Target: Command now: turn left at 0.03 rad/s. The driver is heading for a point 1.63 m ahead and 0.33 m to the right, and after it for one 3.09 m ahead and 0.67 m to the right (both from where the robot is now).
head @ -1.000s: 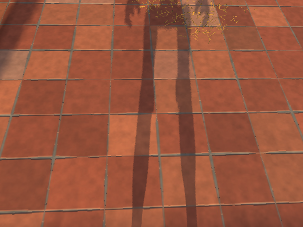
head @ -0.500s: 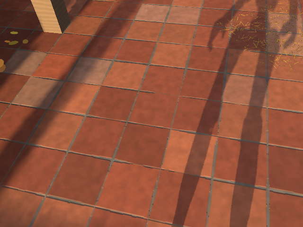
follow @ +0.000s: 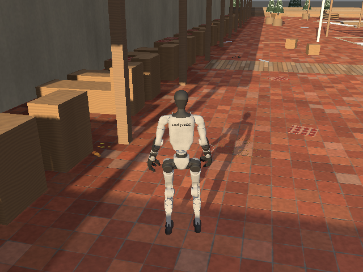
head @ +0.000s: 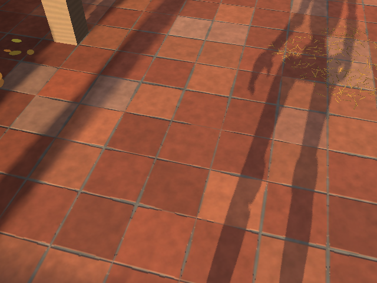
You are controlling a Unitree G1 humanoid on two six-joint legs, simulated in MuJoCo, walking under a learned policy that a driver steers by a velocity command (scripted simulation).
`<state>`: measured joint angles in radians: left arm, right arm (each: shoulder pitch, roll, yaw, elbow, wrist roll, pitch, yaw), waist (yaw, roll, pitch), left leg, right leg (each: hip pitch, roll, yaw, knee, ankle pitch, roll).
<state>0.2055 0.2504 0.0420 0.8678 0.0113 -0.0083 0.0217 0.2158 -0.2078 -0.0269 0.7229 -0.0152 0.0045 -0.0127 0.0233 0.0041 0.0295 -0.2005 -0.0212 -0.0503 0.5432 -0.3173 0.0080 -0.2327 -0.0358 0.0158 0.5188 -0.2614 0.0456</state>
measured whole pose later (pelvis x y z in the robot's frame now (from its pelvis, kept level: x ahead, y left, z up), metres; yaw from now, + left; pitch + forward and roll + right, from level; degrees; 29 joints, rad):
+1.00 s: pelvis +0.01 -0.01 +0.00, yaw -1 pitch -1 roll +0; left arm 0.29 0.20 0.03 1.12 -0.01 -0.01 0.04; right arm 0.33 -0.20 -0.03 1.03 0.02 -0.01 -0.04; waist 0.00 0.00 0.00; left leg -0.19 -0.01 -0.04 0.56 -0.38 0.02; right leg -0.27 -0.02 0.02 0.63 -0.42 -0.01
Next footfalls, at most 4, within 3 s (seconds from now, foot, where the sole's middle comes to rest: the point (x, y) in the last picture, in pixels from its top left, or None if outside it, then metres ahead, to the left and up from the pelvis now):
1.48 left None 0.32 0.07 -0.77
1.76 right None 0.25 -0.16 -0.77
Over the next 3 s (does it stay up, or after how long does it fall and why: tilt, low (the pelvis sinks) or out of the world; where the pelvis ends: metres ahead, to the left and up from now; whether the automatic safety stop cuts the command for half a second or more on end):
stays up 0.33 0.00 0.00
